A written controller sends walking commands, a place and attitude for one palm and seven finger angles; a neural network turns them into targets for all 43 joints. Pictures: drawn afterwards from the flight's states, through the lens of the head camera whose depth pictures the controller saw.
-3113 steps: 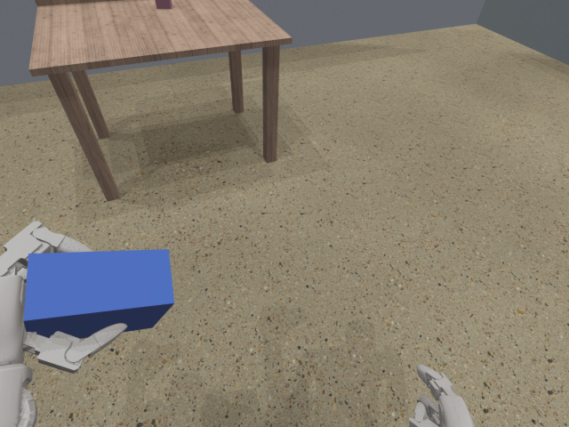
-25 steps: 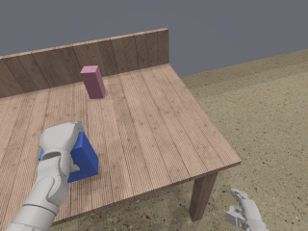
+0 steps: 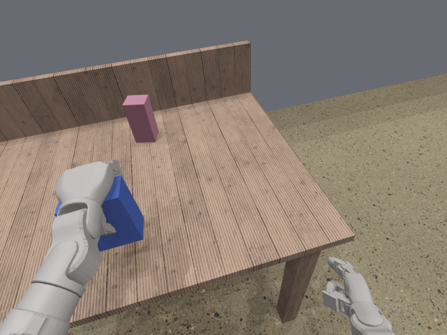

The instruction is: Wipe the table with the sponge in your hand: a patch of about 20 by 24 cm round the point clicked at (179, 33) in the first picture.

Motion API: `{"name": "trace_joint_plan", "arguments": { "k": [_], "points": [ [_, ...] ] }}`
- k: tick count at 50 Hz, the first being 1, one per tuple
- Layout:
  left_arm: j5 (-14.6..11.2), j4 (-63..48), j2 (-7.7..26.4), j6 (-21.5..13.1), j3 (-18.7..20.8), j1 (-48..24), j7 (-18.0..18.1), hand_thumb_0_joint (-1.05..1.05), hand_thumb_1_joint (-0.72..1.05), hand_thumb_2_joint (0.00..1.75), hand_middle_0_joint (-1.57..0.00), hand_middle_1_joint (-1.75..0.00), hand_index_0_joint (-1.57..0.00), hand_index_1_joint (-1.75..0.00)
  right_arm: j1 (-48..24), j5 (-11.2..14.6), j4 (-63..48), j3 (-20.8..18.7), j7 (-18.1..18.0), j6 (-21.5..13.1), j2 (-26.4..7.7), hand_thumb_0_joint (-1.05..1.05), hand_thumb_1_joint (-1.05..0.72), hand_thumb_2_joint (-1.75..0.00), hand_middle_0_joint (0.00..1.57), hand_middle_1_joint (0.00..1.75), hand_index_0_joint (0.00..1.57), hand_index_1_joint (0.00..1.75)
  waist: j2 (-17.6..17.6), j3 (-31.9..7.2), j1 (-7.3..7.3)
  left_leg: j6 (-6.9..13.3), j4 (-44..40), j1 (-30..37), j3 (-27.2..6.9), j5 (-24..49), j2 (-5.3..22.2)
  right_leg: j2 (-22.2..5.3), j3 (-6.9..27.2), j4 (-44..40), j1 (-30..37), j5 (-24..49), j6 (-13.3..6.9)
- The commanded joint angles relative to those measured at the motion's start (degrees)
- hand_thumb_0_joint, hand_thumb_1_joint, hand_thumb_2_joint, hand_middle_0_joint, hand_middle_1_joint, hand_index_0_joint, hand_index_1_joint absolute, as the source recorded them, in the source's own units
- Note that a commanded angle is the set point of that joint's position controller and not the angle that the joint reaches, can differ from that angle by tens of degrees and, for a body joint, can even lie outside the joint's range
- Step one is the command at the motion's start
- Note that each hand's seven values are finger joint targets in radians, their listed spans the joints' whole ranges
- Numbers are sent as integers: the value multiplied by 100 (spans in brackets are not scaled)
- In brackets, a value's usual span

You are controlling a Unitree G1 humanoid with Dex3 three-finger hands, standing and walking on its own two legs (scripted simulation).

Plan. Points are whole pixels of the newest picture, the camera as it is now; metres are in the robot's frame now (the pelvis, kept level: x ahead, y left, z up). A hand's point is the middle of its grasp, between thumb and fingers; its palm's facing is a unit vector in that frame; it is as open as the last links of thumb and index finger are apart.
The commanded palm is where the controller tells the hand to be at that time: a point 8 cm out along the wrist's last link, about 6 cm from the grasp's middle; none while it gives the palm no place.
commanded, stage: lift the sponge slowly off the table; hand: left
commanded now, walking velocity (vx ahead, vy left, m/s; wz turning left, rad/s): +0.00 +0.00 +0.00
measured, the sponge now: (109, 222) +0.29 +0.28 +0.04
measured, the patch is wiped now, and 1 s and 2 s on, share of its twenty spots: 0.90 0.90 0.90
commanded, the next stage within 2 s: bring the sponge back beside the body in 0.08 s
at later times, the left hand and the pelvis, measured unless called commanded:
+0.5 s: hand (95, 208) +0.28 +0.28 +0.10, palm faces +0.04 -0.12 -0.99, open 10.4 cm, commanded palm +0.24 +0.28 +0.18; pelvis +0.01 +0.01 +0.00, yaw -1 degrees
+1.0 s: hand (73, 236) +0.22 +0.29 +0.10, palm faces +0.04 -0.13 -0.99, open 10.4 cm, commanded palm +0.18 +0.28 +0.18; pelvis -0.01 +0.01 +0.00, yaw -1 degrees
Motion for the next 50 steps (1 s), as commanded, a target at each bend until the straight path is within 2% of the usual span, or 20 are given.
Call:
{"name": "trace_joint_plan", "arguments": {
  "k": [1, 2, 3, 7, 9, 12, 14, 17, 21, 22, 24, 31, 35, 37, 38, 42, 43, 47, 48, 50],
  "points": [
    [225, -1034, 1514, -22, 944, -2100, 234, 0, 10, 130, -120, -160, -120, -160, -1235, -1, -931, -230, -37, -245, -619, 0, -90, -90, 20, 30, 20, 30, -278, -1415, -2, 83, -156, 281, -434, 1275, 12, -212, 716, -205, 377, 1216, -225],
    [227, -1145, 1578, -21, 982, -2107, 211, 0, 10, 130, -120, -160, -120, -160, -1254, 6, -961, -218, -31, -252, -641, 0, -90, -90, 20, 30, 20, 30, -122, -1462, 0, 70, -206, 320, -461, 1263, 12, -178, 777, -209, 395, 1138, -256],
    [202, -1157, 1313, -39, 766, -2090, 190, 0, 10, 130, -120, -160, -120, -160, -1213, 1, -997, -229, -22, -257, -601, 0, -90, -90, 20, 30, 20, 30, -175, -1474, -34, 86, -161, 308, -417, 1316, 36, -197, 658, -168, 410, 1230, -232],
    [199, -1215, 1584, -62, 1015, -1970, 141, 0, 10, 130, -120, -160, -120, -160, -1203, -6, -1001, -235, -4, -238, -656, 0, -90, -90, 20, 30, 20, 30, -187, -1526, -12, 85, -177, 320, -461, 1338, 31, -181, 737, -162, 418, 1267, -239],
    [231, -1291, 1216, -108, 656, -2193, 137, 0, 10, 130, -120, -160, -120, -160, -1193, 11, -1028, -225, -15, -271, -590, 0, -90, -90, 20, 30, 20, 30, -192, -1405, -79, 92, -167, 368, -463, 1323, 55, -186, 611, -193, 237, 1142, -213],
    [190, -1496, 1665, -169, 1171, -1732, 211, 0, 10, 130, -120, -160, -120, -160, -1190, -37, -1063, -263, 2, -302, -649, 0, -90, -90, 20, 30, 20, 30, -168, -1635, 81, 88, -139, 410, -504, 1472, 43, -186, 775, -107, 499, 1388, -265],
    [193, -1683, 1415, -191, 1013, -1611, 258, 0, 10, 130, -120, -160, -120, -160, -1198, -35, -1085, -263, 29, -318, -580, 0, -90, -90, 20, 30, 20, 30, -229, -1641, 85, 81, -117, 411, -494, 1623, 51, -205, 652, -58, 514, 1531, -230],
    [178, -1889, 1635, -91, 1277, -1328, 349, 0, 10, 130, -120, -160, -120, -160, -1288, -62, -1090, -287, 65, -304, -636, 0, -90, -90, 20, 30, 20, 30, -99, -1609, 158, 56, -116, 433, -517, 1723, 59, -188, 819, -37, 554, 1676, -283],
    [126, -2078, 1450, 90, 1170, -806, 368, 0, 10, 130, -120, -160, -120, -160, -1341, -61, -1097, -307, 123, -268, -609, 0, -90, -90, 20, 30, 20, 30, -226, -1500, 164, 61, -69, 412, -499, 1858, 64, -221, 735, 11, 521, 1861, -231],
    [92, -2122, 1579, 161, 1292, -790, 359, 0, 10, 130, -120, -160, -120, -160, -1405, -55, -1106, -281, 125, -263, -646, 0, -90, -90, 20, 30, 20, 30, -199, -1422, 171, 50, -103, 384, -540, 1740, 67, -184, 852, -17, 484, 1721, -269],
    [92, -2260, 1345, 207, 1038, -798, 310, 0, 10, 130, -120, -160, -120, -160, -1435, -38, -1144, -261, 126, -262, -590, 0, -90, -90, 20, 30, 20, 30, -263, -1378, 125, 68, -102, 382, -529, 1692, 74, -204, 737, -24, 416, 1598, -224],
    [129, -2650, 1323, 107, 926, -651, 177, 0, 10, 130, -120, -160, -120, -160, -1428, -66, -1124, -229, 91, -262, -570, 0, -90, -90, 20, 30, 20, 30, -101, -1291, 71, 78, -106, 520, -606, 1635, 105, -163, 722, -94, 261, 1367, -231],
    [106, -2683, 1371, 21, 1084, -266, 224, 0, 10, 130, -120, -160, -120, -160, -1422, -103, -1109, -242, 74, -291, -553, 0, -90, -90, 20, 30, 20, 30, -89, -1227, 150, 83, -94, 500, -604, 1560, 115, -145, 754, -105, 287, 1257, -269],
    [109, -2822, 1610, 42, 1307, -368, 263, 0, 10, 130, -120, -160, -120, -160, -1549, -89, -1111, -221, 78, -286, -581, 0, -90, -90, 20, 30, 20, 30, -24, -1126, 166, 62, -159, 430, -669, 1386, 118, -115, 961, -140, 265, 1071, -305],
    [91, -2850, 1392, 48, 1148, -290, 264, 0, 10, 130, -120, -160, -120, -160, -1497, -100, -1131, -225, 81, -288, -544, 0, -90, -90, 20, 30, 20, 30, -6, -1208, 172, 76, -137, 413, -606, 1386, 122, -143, 795, -103, 327, 1060, -282],
    [52, -2958, 1628, 63, 1388, -130, 291, 0, 10, 130, -120, -160, -120, -160, -1616, -98, -1128, -218, 85, -317, -577, 0, -90, -90, 20, 30, 20, 30, 43, -1114, 210, 56, -199, 373, -676, 1177, 121, -119, 993, -164, 285, 805, -308],
    [8, -2970, 1369, 64, 1183, 34, 273, 0, 10, 130, -120, -160, -120, -160, -1567, -104, -1169, -218, 92, -325, -533, 0, -90, -90, 20, 30, 20, 30, -17, -1133, 207, 79, -157, 356, -624, 1151, 120, -144, 834, -145, 299, 744, -277],
    [-27, -2990, 1593, 34, 1390, 156, 236, 0, 10, 130, -120, -160, -120, -160, -1621, -104, -1152, -211, 68, -366, -572, 0, -90, -90, 20, 30, 20, 30, -105, -936, 195, 70, -176, 289, -677, 896, 122, -129, 1027, -212, 152, 478, -285],
    [-58, -2951, 1374, 31, 1223, 323, 213, 0, 10, 130, -120, -160, -120, -160, -1568, -111, -1175, -204, 67, -371, -543, 0, -90, -90, 20, 30, 20, 30, -112, -958, 201, 92, -144, 246, -632, 867, 112, -159, 897, -197, 185, 431, -263],
    [-73, -3054, 1441, -50, 1295, 441, 211, 0, 10, 130, -120, -160, -120, -160, -1538, -133, -1161, -223, 60, -388, -561, 0, -90, -90, 20, 30, 20, 30, -123, -971, 214, 99, -114, 288, -627, 896, 105, -164, 892, -204, 167, 478, -251]
  ]
}}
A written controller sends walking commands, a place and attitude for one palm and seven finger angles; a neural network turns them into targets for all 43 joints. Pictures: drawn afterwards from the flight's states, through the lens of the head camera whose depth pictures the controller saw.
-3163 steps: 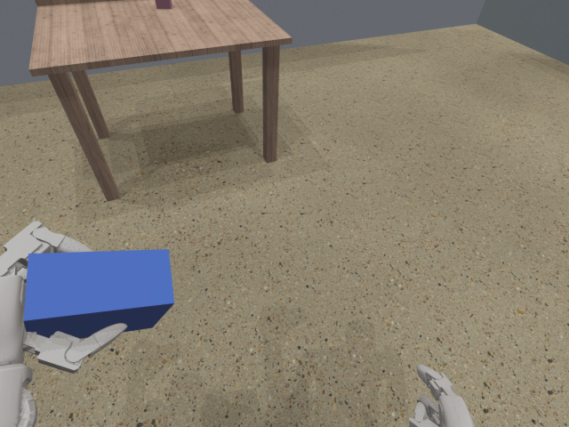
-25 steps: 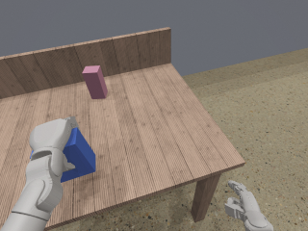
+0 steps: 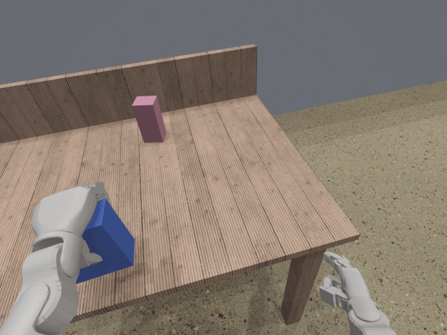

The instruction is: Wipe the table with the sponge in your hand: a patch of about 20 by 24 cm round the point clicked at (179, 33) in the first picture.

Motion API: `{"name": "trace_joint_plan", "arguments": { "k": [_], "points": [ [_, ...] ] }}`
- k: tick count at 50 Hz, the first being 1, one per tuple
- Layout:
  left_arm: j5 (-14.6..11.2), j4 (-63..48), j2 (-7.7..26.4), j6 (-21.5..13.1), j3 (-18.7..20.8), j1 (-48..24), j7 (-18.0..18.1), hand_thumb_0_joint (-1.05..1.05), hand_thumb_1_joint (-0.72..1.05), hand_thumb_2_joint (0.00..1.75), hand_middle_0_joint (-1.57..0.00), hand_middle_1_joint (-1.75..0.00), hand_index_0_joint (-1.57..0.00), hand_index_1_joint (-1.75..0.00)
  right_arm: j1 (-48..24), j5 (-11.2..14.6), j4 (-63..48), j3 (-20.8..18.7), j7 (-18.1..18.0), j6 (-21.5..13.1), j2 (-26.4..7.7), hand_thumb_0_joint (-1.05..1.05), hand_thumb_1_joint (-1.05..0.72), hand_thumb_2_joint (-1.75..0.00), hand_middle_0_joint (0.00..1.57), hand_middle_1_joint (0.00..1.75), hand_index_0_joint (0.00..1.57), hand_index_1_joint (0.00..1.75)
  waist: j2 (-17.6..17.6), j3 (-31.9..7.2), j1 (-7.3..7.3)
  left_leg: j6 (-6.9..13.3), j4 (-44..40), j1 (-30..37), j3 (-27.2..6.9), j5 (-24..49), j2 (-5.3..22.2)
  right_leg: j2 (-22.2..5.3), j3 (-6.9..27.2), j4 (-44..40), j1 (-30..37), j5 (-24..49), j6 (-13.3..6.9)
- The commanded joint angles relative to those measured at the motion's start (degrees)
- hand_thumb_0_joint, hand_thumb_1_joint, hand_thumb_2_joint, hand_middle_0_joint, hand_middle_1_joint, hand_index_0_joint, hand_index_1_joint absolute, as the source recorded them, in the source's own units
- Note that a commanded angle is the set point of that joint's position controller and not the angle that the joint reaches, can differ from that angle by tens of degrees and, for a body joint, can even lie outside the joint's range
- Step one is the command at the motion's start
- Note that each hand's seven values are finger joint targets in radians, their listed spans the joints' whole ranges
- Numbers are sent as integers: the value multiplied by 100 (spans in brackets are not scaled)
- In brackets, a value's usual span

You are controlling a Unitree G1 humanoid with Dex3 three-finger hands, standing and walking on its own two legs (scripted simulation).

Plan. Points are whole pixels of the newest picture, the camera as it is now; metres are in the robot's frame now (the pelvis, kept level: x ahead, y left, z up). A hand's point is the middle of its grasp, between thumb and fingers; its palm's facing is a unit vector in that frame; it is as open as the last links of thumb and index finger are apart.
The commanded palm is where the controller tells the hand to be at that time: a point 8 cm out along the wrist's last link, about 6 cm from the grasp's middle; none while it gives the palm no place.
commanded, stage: bring the sponge back beside the body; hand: left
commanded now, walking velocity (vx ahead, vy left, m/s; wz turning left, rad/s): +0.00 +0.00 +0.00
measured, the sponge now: (96, 248) +0.22 +0.29 +0.05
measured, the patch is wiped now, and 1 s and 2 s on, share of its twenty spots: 0.90 0.90 0.90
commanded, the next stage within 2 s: step back with the hand held close in 0.76 s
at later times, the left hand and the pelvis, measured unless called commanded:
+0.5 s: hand (68, 258) +0.17 +0.28 +0.10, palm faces +0.05 -0.14 -0.99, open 10.4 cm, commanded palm +0.14 +0.28 +0.18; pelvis -0.01 +0.00 +0.00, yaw +0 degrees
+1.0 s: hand (87, 246) +0.19 +0.25 +0.12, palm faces +0.26 -0.77 -0.58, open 10.4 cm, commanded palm +0.14 +0.28 +0.17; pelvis -0.02 +0.00 -0.01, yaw +1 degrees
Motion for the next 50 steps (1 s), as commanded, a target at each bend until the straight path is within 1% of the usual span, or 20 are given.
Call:
{"name": "trace_joint_plan", "arguments": {
  "k": [1, 13, 17, 20, 22, 25, 27, 28, 32, 35, 37, 40, 42, 43, 44, 45, 46, 47, 48, 50],
  "points": [
    [169, -1407, 1338, -195, 952, -1236, 291, 0, 10, 130, -120, -160, -120, -160, -1505, -14, -1045, -249, -41, -364, -568, 0, -90, -90, 20, 30, 20, 30, -211, -1054, 42, 51, -250, 224, -741, 901, 89, -177, 845, -350, 94, 443, -278],
    [91, -1959, 1263, -281, 1067, -491, 404, 0, 10, 130, -120, -160, -120, -160, -1544, -59, -1091, -270, -49, -482, -525, 0, -90, -90, 20, 30, 20, 30, -16, -854, 94, 52, -180, 153, -728, 675, 102, -157, 993, -356, 31, 160, -311],
    [42, -2108, 1479, -286, 1311, -203, 382, 0, 10, 130, -120, -160, -120, -160, -1594, -64, -1082, -283, -53, -485, -562, 0, -90, -90, 20, 30, 20, 30, -111, -822, 108, 50, -180, 144, -775, 598, 114, -137, 1166, -384, 4, 87, -314],
    [39, -2084, 1281, -318, 1122, -38, 359, 0, 10, 130, -120, -160, -120, -160, -1508, -77, -1066, -282, -55, -482, -547, 0, -90, -90, 20, 30, 20, 30, -173, -662, 74, 63, -183, 124, -734, 567, 122, -151, 939, -400, -115, 7, -264],
    [86, -2252, 1501, -343, 1282, -341, 387, 0, 10, 130, -120, -160, -120, -160, -1592, -61, -1081, -262, -85, -521, -552, 0, -90, -90, 20, 30, 20, 30, -5, -671, 62, 66, -242, 119, -809, 414, 137, -102, 1123, -398, -88, -78, -300],
    [74, -1968, 1287, -358, 1095, -252, 390, 0, 10, 130, -120, -160, -120, -160, -1466, -84, -1024, -276, -106, -528, -543, 0, -90, -90, 20, 30, 20, 30, -150, -565, 49, 69, -210, 118, -722, 367, 126, -146, 960, -462, -194, -197, -265],
    [129, -2155, 1544, -365, 1310, -439, 410, 0, 10, 130, -120, -160, -120, -160, -1560, -70, -1060, -261, -123, -567, -559, 0, -90, -90, 20, 30, 20, 30, -15, -690, 76, 65, -262, 110, -787, 297, 131, -106, 1155, -417, -72, -203, -304],
    [129, -2167, 1319, -374, 1107, -426, 401, 0, 10, 130, -120, -160, -120, -160, -1507, -71, -1079, -256, -110, -574, -509, 0, -90, -90, 20, 30, 20, 30, -64, -718, 66, 76, -230, 110, -750, 345, 115, -116, 979, -394, -72, -189, -282],
    [101, -2114, 1471, -345, 1284, -300, 409, 0, 10, 130, -120, -160, -120, -160, -1548, -70, -1052, -256, -103, -587, -538, 0, -90, -90, 20, 30, 20, 30, 96, -701, 102, 56, -322, 55, -810, 301, 136, -81, 1096, -368, 14, -137, -307],
    [55, -1941, 1247, -318, 1122, -59, 388, 0, 10, 130, -120, -160, -120, -160, -1443, -96, -1007, -266, -70, -567, -538, 0, -90, -90, 20, 30, 20, 30, -112, -622, 93, 54, -265, 48, -734, 511, 134, -118, 870, -376, -65, 29, -276],
    [63, -2160, 1494, -313, 1328, -225, 398, 0, 10, 130, -120, -160, -120, -160, -1527, -71, -1048, -262, -72, -574, -561, 0, -90, -90, 20, 30, 20, 30, 33, -686, 97, 54, -329, 15, -805, 369, 161, -69, 1035, -337, 21, -31, -300],
    [16, -1938, 1247, -294, 1141, -20, 379, 0, 10, 130, -120, -160, -120, -160, -1430, -86, -1023, -270, -55, -547, -543, 0, -90, -90, 20, 30, 20, 30, -166, -633, 105, 55, -271, 14, -729, 493, 137, -121, 860, -363, -38, 17, -270],
    [57, -2172, 1497, -309, 1330, -219, 402, 0, 10, 130, -120, -160, -120, -160, -1509, -62, -1071, -267, -61, -565, -564, 0, -90, -90, 20, 30, 20, 30, 6, -694, 98, 58, -329, -13, -797, 297, 153, -66, 1038, -340, 20, -104, -291],
    [73, -2157, 1298, -320, 1168, -192, 396, 0, 10, 130, -120, -160, -120, -160, -1462, -77, -1087, -255, -49, -581, -519, 0, -90, -90, 20, 30, 20, 30, -58, -785, 107, 67, -265, 1, -756, 430, 132, -96, 885, -297, 48, -11, -287],
    [139, -1393, 1044, -261, 953, -133, 395, 0, 10, 130, -120, -160, -120, -160, -1363, -58, -932, -245, -82, -554, -547, 0, -90, -90, 20, 30, 20, 30, -332, -390, -25, 29, -275, -46, -712, 392, 139, -81, 822, -400, -286, -110, -262],
    [-5011, -2928, 232, -1604, 2165, -1058, 543, 0, 10, 130, -120, -160, -120, -160, -284, -39, -2229, -272, -128, -588, -340, 0, -90, -90, 20, 30, 20, 30, -1177, 331, -549, 174, 207, -156, -672, -634, 218, -278, 1160, -752, -1415, 62, -155],
    [-5043, -1728, 768, -2033, 2367, 142, 637, 0, 10, 130, -120, -160, -120, -160, 138, -154, -1793, -126, -144, -669, -381, 0, -90, -90, 20, 30, 20, 30, -1718, -73, -468, 185, 477, -81, -672, -763, 173, -484, 1061, -729, -1509, -228, -199],
    [-5297, -2088, 731, -2354, 2663, 380, 722, 0, 10, 130, -120, -160, -120, -160, 449, -151, -1753, -214, -192, -705, -414, 0, -90, -90, 20, 30, 20, 30, -1901, -207, -479, 135, 712, 31, -697, -813, 148, -716, 1228, -831, -1636, -339, -147],
    [-5412, -2650, 512, -2599, 2467, 382, 769, 0, 10, 130, -120, -160, -120, -160, 487, -133, -1715, -213, -214, -764, -368, 0, -90, -90, 20, 30, 20, 30, -1631, -614, -566, 124, 994, 95, -649, -737, 250, -1044, 1231, -722, -1627, -204, -184],
    [-5532, -3393, 623, -2945, 2678, 551, 930, 0, 10, 130, -120, -160, -120, -160, 571, -187, -1668, -278, -292, -858, -524, 0, -90, -90, 20, 30, 20, 30, -520, -1017, -622, 117, 1009, -61, -716, -243, 428, -1252, 1163, -162, -1421, 635, -267]
  ]
}}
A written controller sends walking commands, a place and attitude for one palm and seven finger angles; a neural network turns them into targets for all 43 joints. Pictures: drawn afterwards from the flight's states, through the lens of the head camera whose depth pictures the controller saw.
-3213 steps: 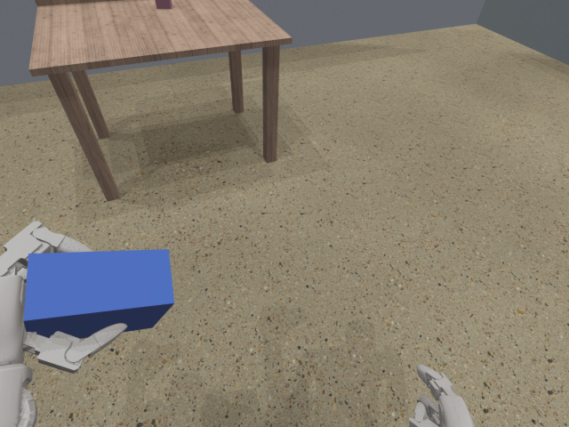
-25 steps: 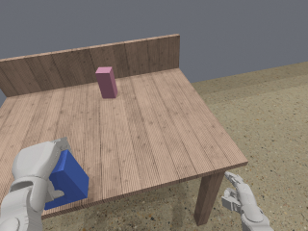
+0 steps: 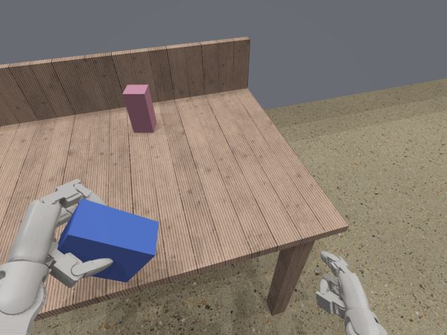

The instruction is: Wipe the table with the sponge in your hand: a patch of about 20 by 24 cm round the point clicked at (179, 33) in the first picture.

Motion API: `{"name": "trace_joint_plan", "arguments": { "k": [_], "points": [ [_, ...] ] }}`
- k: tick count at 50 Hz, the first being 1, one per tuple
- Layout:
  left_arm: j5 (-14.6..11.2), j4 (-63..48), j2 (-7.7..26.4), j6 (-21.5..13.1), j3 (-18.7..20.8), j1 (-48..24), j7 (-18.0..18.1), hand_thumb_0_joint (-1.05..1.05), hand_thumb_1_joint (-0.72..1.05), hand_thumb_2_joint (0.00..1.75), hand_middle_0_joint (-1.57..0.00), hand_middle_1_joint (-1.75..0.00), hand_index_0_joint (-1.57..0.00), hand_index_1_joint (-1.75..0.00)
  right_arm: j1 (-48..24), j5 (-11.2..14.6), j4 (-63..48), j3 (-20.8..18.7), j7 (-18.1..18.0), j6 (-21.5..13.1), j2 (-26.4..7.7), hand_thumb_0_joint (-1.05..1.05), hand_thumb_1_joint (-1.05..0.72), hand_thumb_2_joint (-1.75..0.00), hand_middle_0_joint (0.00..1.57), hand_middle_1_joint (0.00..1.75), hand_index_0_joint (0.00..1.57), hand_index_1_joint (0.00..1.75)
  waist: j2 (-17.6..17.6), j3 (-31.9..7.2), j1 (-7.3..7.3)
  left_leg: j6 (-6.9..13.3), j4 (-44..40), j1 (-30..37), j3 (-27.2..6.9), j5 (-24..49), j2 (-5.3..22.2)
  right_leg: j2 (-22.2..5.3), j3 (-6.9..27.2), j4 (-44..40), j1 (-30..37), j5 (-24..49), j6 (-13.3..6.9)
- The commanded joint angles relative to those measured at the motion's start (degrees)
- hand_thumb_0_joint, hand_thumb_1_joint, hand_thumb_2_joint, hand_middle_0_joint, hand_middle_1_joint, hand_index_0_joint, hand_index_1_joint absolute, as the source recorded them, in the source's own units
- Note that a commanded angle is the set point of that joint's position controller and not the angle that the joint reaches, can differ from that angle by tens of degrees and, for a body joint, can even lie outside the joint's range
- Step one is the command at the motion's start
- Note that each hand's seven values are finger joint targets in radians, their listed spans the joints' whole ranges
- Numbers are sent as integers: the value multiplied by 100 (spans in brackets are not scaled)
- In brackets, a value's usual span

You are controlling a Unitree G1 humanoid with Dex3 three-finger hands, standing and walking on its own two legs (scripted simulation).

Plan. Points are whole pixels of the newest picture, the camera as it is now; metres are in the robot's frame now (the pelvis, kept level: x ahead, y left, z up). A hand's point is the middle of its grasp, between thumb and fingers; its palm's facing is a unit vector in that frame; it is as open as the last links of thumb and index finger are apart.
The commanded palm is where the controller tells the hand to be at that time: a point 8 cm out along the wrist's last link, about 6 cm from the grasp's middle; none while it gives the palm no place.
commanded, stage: step back with the hand held close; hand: left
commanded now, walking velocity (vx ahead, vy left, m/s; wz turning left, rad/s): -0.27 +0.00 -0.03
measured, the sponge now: (118, 247) +0.22 +0.21 +0.08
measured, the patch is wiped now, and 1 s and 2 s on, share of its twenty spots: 0.90 0.90 0.90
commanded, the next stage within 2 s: stop stepping back and stand still in 1.48 s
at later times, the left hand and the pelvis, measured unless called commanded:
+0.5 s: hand (66, 230) +0.20 +0.26 +0.15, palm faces +0.33 -0.84 -0.42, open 10.4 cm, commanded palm +0.15 +0.30 +0.18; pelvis -0.01 +0.02 -0.01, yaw +0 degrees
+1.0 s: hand (54, 262) +0.15 +0.25 +0.15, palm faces +0.31 -0.87 -0.39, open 10.4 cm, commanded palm +0.10 +0.29 +0.18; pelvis -0.07 +0.01 -0.01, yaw +0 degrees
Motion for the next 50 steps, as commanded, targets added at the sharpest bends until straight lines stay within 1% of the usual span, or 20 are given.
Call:
{"name": "trace_joint_plan", "arguments": {
  "k": [1, 2, 3, 7, 11, 18, 22, 26, 28, 31, 32, 34, 35, 37, 38, 41, 44, 46, 47, 50],
  "points": [
    [-1157, -2484, 962, -1362, 1236, -549, 586, 0, 10, 130, -120, -160, -120, -160, -72, -83, -775, -386, -175, -394, -742, 0, -90, -90, 20, 30, 20, 30, 200, -1024, -400, 102, 212, 427, -630, 240, 469, -1336, 1190, -153, -801, 874, -243],
    [-1194, -2648, 1182, -1463, 1499, -346, 638, 0, 10, 130, -120, -160, -120, -160, -39, -97, -730, -428, -180, -418, -817, 0, -90, -90, 20, 30, 20, 30, 636, -991, -389, 134, 15, 235, -834, 258, 601, -1204, 1119, 50, -754, 683, -180],
    [-1165, -2554, 925, -1509, 1441, 24, 659, 0, 10, 130, -120, -160, -120, -160, -2, -104, -750, -440, -175, -444, -769, 0, -90, -90, 20, 30, 20, 30, 882, -967, -375, 158, -107, -37, -951, 423, 680, -1057, 921, 266, -652, 606, -128],
    [-1130, -2466, 1011, -1628, 1695, 508, 686, 0, 10, 130, -120, -160, -120, -160, 108, -102, -723, -561, -147, -452, -821, 0, -90, -90, 20, 30, 20, 30, 408, -1005, -383, 121, -178, -453, -1194, 952, 833, -844, 650, 567, -531, 519, -42],
    [-1104, -2149, 756, -1673, 1534, 685, 666, 0, 10, 130, -120, -160, -120, -160, 155, -97, -703, -626, -154, -513, -854, 0, -90, -90, 20, 30, 20, 30, 76, -917, -401, 161, -315, -672, -1333, 831, 926, -651, 581, 493, -557, 281, 48],
    [-911, -2428, 749, -1778, 1468, 469, 727, 0, 10, 130, -120, -160, -120, -160, 222, -163, -599, -684, -137, -712, -923, 0, -90, -90, 20, 30, 20, 30, 396, -844, -397, 270, -915, -1191, -1683, -44, 1113, -380, 508, 890, -187, -216, 154],
    [-871, -2416, 860, -1796, 1568, 371, 741, 0, 10, 130, -120, -160, -120, -160, 278, -127, -559, -725, -115, -699, -944, 0, -90, -90, 20, 30, 20, 30, -33, -846, -473, 218, -502, -1686, -1413, -908, 905, -723, 798, 784, 80, 504, -31],
    [-974, -2297, 727, -1854, 1436, 388, 784, 0, 10, 130, -120, -160, -120, -160, 363, -109, -556, -707, -95, -633, -791, 0, -90, -90, 20, 30, 20, 30, -507, -769, -578, 11, 627, -1229, -958, -1099, 481, -1468, 1477, 226, -1086, 546, -431],
    [-1008, -2430, 715, -1873, 1410, 362, 811, 0, 10, 130, -120, -160, -120, -160, 400, -88, -547, -716, -91, -580, -760, 0, -90, -90, 20, 30, 20, 30, -450, -870, -634, -61, 860, -863, -914, -970, 468, -1600, 1444, 279, -1454, 419, -506],
    [-989, -2537, 789, -1886, 1510, 311, 836, 0, 10, 130, -120, -160, -120, -160, 295, -94, -636, -698, -102, -578, -790, 0, -90, -90, 20, 30, 20, 30, -256, -728, -610, 19, 394, -1056, -1124, -1097, 613, -1242, 1132, 561, -1575, 53, -312],
    [-973, -2646, 893, -1882, 1614, 269, 841, 0, 10, 130, -120, -160, -120, -160, 254, -109, -647, -709, -117, -578, -854, 0, -90, -90, 20, 30, 20, 30, 269, -744, -598, 72, -161, -1056, -1335, -1200, 780, -944, 870, 950, -1495, -169, -166],
    [-828, -2585, 747, -1858, 1581, 127, 821, 0, 10, 130, -120, -160, -120, -160, 183, -207, -645, -698, -116, -661, -858, 0, -90, -90, 20, 30, 20, 30, 982, -713, -541, 389, -1404, -1635, -2240, -1618, 1437, -159, 432, 2177, -917, -950, 253],
    [-747, -2549, 737, -1835, 1562, -63, 806, 0, 10, 130, -120, -160, -120, -160, 192, -274, -606, -708, -99, -704, -820, 0, -90, -90, 20, 30, 20, 30, 1017, -579, -526, 534, -1644, -1879, -2422, -1593, 1638, -90, 537, 2709, -797, -1179, 309],
    [-774, -2561, 777, -1792, 1554, -229, 780, 0, 10, 130, -120, -160, -120, -160, 282, -262, -534, -732, -68, -769, -739, 0, -90, -90, 20, 30, 20, 30, 477, -709, -486, 575, -1264, -1194, -2107, -310, 1623, -143, 619, 2470, -1000, -1301, 299],
    [-798, -2397, 552, -1773, 1387, -42, 759, 0, 10, 130, -120, -160, -120, -160, 332, -260, -504, -708, -46, -784, -708, 0, -90, -90, 20, 30, 20, 30, 337, -711, -461, 541, -1097, -917, -1973, 240, 1569, -149, 605, 2046, -1056, -1355, 282],
    [-833, -2370, 440, -1789, 1214, 138, 701, 0, 10, 130, -120, -160, -120, -160, 221, -219, -428, -644, 9, -792, -741, 0, -90, -90, 20, 30, 20, 30, 399, -852, -435, 316, -638, -531, -1712, 1112, 1412, -228, 626, 482, -599, -529, 229],
    [-787, -2523, 560, -1957, 1290, 90, 664, 0, 10, 130, -120, -160, -120, -160, 177, -201, -371, -633, 45, -769, -767, 0, -90, -90, 20, 30, 20, 30, 486, -1041, -483, 138, -246, -531, -1423, 1069, 1168, -472, 670, 135, -366, 312, 91],
    [-852, -2482, 520, -1936, 1268, 295, 661, 0, 10, 130, -120, -160, -120, -160, 189, -91, -441, -749, 33, -732, -725, 0, -90, -90, 20, 30, 20, 30, -20, -1350, -462, -1, 270, -233, -1027, 1009, 941, -740, 852, 210, -633, 795, -92],
    [-888, -2662, 776, -1937, 1481, 422, 685, 0, 10, 130, -120, -160, -120, -160, 179, -77, -462, -773, 19, -713, -757, 0, -90, -90, 20, 30, 20, 30, -67, -1459, -481, -55, 316, -293, -979, 646, 833, -840, 917, 373, -634, 956, -190],
    [-959, -2722, 826, -1983, 1534, 507, 747, 0, 10, 130, -120, -160, -120, -160, 114, -95, -565, -742, -41, -629, -644, 0, -90, -90, 20, 30, 20, 30, -304, -1034, -550, -171, 1010, -603, -662, -807, 508, -1348, 1448, 106, -1442, 863, -423]
  ]
}}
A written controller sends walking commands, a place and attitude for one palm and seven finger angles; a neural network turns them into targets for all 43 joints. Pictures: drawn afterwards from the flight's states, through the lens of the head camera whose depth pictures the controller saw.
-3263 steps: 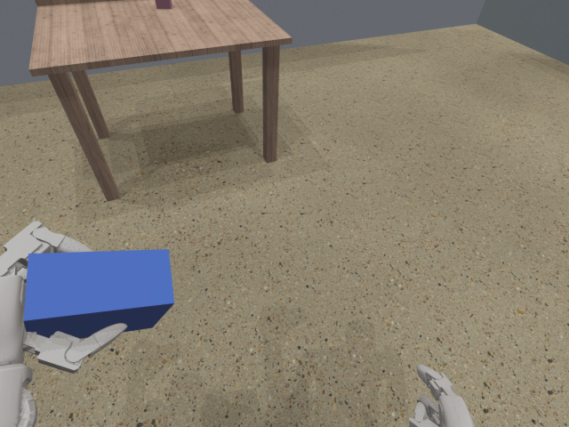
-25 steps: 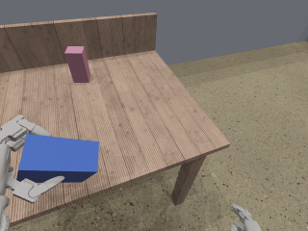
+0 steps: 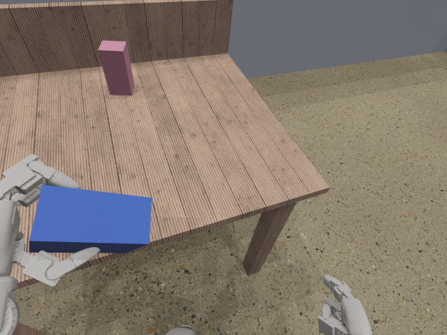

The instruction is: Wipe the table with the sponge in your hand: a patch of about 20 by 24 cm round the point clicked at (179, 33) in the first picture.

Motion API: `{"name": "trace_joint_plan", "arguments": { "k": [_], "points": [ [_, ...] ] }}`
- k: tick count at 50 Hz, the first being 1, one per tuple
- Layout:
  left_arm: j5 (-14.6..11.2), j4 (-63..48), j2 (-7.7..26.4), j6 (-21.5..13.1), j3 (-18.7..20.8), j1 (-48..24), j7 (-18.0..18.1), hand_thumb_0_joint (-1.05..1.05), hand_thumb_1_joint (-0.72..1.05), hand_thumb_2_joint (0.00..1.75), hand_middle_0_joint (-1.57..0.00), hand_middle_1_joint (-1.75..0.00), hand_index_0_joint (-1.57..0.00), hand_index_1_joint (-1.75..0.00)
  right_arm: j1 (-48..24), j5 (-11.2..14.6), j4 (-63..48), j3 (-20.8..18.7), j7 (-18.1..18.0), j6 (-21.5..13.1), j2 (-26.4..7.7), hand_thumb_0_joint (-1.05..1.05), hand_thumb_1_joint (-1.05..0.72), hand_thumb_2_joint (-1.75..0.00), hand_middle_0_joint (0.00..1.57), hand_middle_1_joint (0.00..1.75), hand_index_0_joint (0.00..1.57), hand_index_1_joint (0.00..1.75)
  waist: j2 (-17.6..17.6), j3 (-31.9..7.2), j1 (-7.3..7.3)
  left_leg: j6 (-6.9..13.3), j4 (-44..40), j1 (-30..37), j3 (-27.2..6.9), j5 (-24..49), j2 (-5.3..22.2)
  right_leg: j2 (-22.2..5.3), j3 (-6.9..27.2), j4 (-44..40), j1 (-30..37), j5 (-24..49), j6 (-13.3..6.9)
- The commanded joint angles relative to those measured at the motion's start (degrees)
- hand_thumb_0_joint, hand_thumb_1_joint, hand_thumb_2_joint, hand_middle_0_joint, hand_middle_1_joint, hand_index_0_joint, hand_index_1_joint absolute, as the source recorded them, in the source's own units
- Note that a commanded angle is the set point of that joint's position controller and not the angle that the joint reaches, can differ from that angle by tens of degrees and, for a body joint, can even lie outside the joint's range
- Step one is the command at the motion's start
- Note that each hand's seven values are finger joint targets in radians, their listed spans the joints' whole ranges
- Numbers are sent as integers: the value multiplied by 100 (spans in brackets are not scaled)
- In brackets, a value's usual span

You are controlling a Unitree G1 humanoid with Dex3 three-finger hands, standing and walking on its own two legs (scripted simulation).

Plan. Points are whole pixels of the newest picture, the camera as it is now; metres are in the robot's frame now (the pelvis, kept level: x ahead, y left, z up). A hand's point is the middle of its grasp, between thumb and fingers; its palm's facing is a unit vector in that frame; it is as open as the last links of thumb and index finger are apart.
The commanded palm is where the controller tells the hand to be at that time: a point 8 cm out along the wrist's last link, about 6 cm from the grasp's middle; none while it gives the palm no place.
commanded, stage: step back with the hand held close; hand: left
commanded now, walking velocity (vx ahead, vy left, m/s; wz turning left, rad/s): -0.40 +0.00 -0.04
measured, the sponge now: (107, 225) +0.23 +0.19 +0.13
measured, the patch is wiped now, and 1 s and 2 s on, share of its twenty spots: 0.90 0.90 0.90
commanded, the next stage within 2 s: stop stepping back and stand still in 0.48 s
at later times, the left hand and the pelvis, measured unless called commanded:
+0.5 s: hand out of the picture +0.11 +0.24 +0.18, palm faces +0.31 -0.87 -0.38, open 10.4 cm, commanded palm +0.06 +0.28 +0.19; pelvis -0.12 +0.01 +0.00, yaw -2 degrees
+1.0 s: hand out of the picture -0.05 +0.28 +0.16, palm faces +0.36 -0.84 -0.41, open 10.4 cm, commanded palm -0.10 +0.31 +0.19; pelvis -0.25 +0.03 -0.01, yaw +0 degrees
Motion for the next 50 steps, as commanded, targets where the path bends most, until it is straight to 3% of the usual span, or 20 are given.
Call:
{"name": "trace_joint_plan", "arguments": {
  "k": [1, 5, 8, 9, 10, 12, 17, 22, 24, 26, 27, 29, 32, 36, 38, 40, 45, 48, 49, 50],
  "points": [
    [-172, -1469, 1073, -516, 810, -257, 264, 0, 10, 130, -120, -160, -120, -160, -365, 38, -854, -487, -166, -191, -841, 0, -90, -90, 20, 30, 20, 30, -316, -942, -91, -271, 972, 1042, -379, -1509, 111, -1808, 1376, -838, -1087, 1102, -904],
    [-177, -1390, 1210, -479, 913, -429, 314, 0, 10, 130, -120, -160, -120, -160, -403, 65, -937, -437, -178, -83, -748, 0, -90, -90, 20, 30, 20, 30, -575, -797, -194, -294, 912, 958, -338, -821, 185, -2040, 1093, -381, -1104, 2386, -842],
    [-124, -1368, 1125, -512, 1008, -230, 304, 0, 10, 130, -120, -160, -120, -160, -406, 54, -998, -513, -233, -170, -971, 0, -90, -90, 20, 30, 20, 30, 1099, -930, -41, 230, -1295, 925, -1522, -271, 1176, -551, 86, 1082, -934, 114, -148],
    [-87, -1530, 1148, -523, 1015, -314, 269, 0, 10, 130, -120, -160, -120, -160, -337, -59, -969, -525, -176, -279, -1005, 0, -90, -90, 20, 30, 20, 30, 1739, -1080, -88, 421, -2154, 688, -2320, -634, 1620, -52, 126, 2337, -768, -1370, -16],
    [-16, -1561, 1156, -507, 1009, -526, 274, 0, 10, 130, -120, -160, -120, -160, -254, -189, -793, -542, -139, -360, -985, 0, -90, -90, 20, 30, 20, 30, 1583, -990, -91, 547, -2245, 362, -2445, -966, 1822, -61, 500, 3203, -735, -1456, 11],
    [-100, -1664, 892, -437, 730, -764, 295, 0, 10, 130, -120, -160, -120, -160, -171, -96, -700, -589, -83, -465, -922, 0, -90, -90, 20, 30, 20, 30, 854, -1175, -23, 479, -1726, 1484, -1776, 308, 1607, -205, 482, 3027, -1402, -1516, 0],
    [8, -1539, 832, -236, 590, -614, 344, 0, 10, 130, -120, -160, -120, -160, -368, -60, -653, -460, -67, -572, -923, 0, -90, -90, 20, 30, 20, 30, 1327, -814, -18, 288, -2438, 706, -1528, -2058, 1267, -133, 85, 1797, -360, -969, 13],
    [-66, -1330, 1072, -377, 905, -249, 282, 0, 10, 130, -120, -160, -120, -160, -238, -119, -554, -478, -51, -486, -861, 0, -90, -90, 20, 30, 20, 30, 1537, -1231, -14, -109, -2303, 789, -1142, -2068, 1054, -62, -158, -11, 558, -856, -199],
    [-132, -1331, 968, -500, 735, -450, 215, 0, 10, 130, -120, -160, -120, -160, -184, -60, -510, -451, -45, -407, -765, 0, -90, -90, 20, 30, 20, 30, 869, -1288, -35, -356, -1054, 1139, -643, -1809, 696, -553, -9, -1293, 466, -147, -473],
    [-171, -1428, 1143, -691, 672, -768, 245, 0, 10, 130, -120, -160, -120, -160, -305, 2, -443, -361, -89, -436, -648, 0, -90, -90, 20, 30, 20, 30, -934, -986, -57, -593, 2777, 1310, 130, -1846, -247, -2377, 1212, -2023, -879, 1770, -1263],
    [-169, -1165, 1090, -611, 601, -743, 204, 0, 10, 130, -120, -160, -120, -160, -389, 106, -555, -457, -126, -496, -734, 0, -90, -90, 20, 30, 20, 30, -2057, -904, 34, -617, 4245, 534, -79, -2449, -594, -2629, 1470, -1729, -968, 3015, -1528],
    [-197, -657, 869, -510, 562, -932, 133, 0, 10, 130, -120, -160, -120, -160, -606, 106, -694, -238, -107, -345, -499, 0, -90, -90, 20, 30, 20, 30, -1299, -261, -141, -429, 4663, -295, -537, -2167, 59, -2551, 838, -1071, -644, 3905, -1288],
    [-84, -401, 1067, -497, 655, -1301, 130, 0, 10, 130, -120, -160, -120, -160, -566, 152, -811, -239, -158, -147, -652, 0, -90, -90, 20, 30, 20, 30, -225, -164, -175, -227, 2339, 146, -336, -1991, 439, -2383, 605, -551, -455, 3432, -895],
    [-171, -1095, 994, -541, 869, -394, 277, 0, 10, 130, -120, -160, -120, -160, -245, 192, -1076, -458, -237, -333, -887, 0, -90, -90, 20, 30, 20, 30, 232, -1090, -140, -44, -1221, 1455, 193, -383, 284, -1378, 281, 795, 141, 1960, -411],
    [-230, -1724, 1067, -524, 981, -218, 292, 0, 10, 130, -120, -160, -120, -160, -151, 237, -1173, -613, -137, -418, -1047, 0, -90, -90, 20, 30, 20, 30, 1445, -1245, -91, 373, -1327, 2725, -991, 2345, 1437, -417, -308, 2298, -1471, -1055, -2],
    [-141, -1882, 1081, -424, 959, -183, 286, 0, 10, 130, -120, -160, -120, -160, -147, 65, -997, -527, -40, -539, -858, 0, -90, -90, 20, 30, 20, 30, 1636, -964, -272, 725, -1090, 2194, -1811, 2407, 1445, -559, 62, 2353, -1797, -1177, 84],
    [-82, -1010, 874, -381, 715, -414, 179, 0, 10, 130, -120, -160, -120, -160, -230, 170, -687, -440, 60, -603, -931, 0, -90, -90, 20, 30, 20, 30, 1067, -260, -137, 488, -1441, 57, -1008, -2094, 1268, -580, -274, 1176, -94, -491, -31],
    [-9, -460, 859, -292, 645, -897, 134, 0, 10, 130, -120, -160, -120, -160, -397, 149, -680, -372, -13, -475, -942, 0, -90, -90, 20, 30, 20, 30, 426, -145, -9, 327, -44, -823, -491, -3177, 760, -456, -540, 152, 817, -164, -214],
    [6, -308, 860, -263, 639, -992, 115, 0, 10, 130, -120, -160, -120, -160, -386, 130, -656, -405, -35, -443, -904, 0, -90, -90, 20, 30, 20, 30, -409, -240, 19, 161, 1250, -933, 61, -3149, 258, -738, -133, -275, 693, -481, -458],
    [-14, -291, 847, -241, 587, -1054, 68, 0, 10, 130, -120, -160, -120, -160, -284, 183, -703, -526, -23, -454, -939, 0, -90, -90, 20, 30, 20, 30, -1872, -466, 26, -32, 3253, -406, 558, -2542, -318, -1577, 1525, -1058, -228, -1230, -932]
  ]
}}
